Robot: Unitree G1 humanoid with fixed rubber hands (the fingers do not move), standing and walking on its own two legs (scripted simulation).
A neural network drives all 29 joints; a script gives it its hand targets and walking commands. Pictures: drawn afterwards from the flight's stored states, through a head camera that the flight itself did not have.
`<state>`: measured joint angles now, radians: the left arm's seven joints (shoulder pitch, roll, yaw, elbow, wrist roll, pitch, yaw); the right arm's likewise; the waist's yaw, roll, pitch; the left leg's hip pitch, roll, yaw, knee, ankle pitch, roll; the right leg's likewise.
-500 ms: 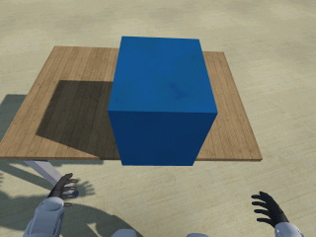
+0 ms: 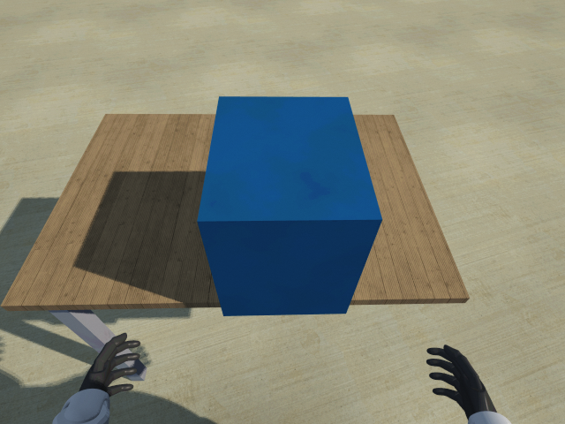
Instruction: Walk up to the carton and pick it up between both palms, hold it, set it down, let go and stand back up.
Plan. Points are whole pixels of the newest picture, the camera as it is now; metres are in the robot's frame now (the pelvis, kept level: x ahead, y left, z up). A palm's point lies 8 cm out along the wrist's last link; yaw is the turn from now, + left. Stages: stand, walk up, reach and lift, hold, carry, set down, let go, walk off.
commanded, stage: reach and lift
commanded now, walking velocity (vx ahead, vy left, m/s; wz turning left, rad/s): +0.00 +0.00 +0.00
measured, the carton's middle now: (284, 208) +0.45 +0.04 +0.01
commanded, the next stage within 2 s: none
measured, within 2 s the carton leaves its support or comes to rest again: neither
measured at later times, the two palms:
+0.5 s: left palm (99, 389) +0.15 +0.27 -0.03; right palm (462, 387) +0.18 -0.22 -0.03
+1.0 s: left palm (103, 377) +0.16 +0.26 +0.00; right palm (445, 368) +0.19 -0.18 +0.00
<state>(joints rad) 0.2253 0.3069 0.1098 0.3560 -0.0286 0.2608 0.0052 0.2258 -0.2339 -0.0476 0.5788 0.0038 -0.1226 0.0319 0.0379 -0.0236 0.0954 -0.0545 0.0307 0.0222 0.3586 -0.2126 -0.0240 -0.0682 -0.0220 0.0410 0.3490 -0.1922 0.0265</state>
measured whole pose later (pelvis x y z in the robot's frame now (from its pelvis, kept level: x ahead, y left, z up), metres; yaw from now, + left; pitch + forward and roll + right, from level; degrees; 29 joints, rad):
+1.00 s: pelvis +0.00 +0.01 +0.00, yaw +0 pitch -6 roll +0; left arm 0.34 0.29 -0.03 0.23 -0.22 -0.22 0.03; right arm 0.34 -0.15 0.01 0.26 0.20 -0.24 0.01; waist 0.08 -0.03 0.06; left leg -0.05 0.02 0.02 0.38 -0.23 -0.01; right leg -0.05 -0.03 0.04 0.34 -0.19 0.03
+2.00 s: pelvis +0.01 -0.01 +0.00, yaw +1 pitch -2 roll +0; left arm -0.25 0.38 0.20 0.06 -0.26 0.47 -0.06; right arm -0.20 -0.29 0.03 0.03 0.36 0.30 -0.17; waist 0.03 -0.01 0.04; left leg -0.09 0.04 0.01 0.30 -0.18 -0.03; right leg -0.10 -0.01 0.02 0.28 -0.16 0.02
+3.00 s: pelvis +0.00 -0.01 +0.00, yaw +2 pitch +4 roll -1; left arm -0.97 0.45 0.05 0.89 -0.25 0.40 -0.03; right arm -0.99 -0.31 0.08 0.92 0.43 0.32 -0.13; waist 0.00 -0.02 -0.07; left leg -0.25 0.05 -0.03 0.36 -0.18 -0.04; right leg -0.21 0.00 0.00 0.27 -0.13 0.02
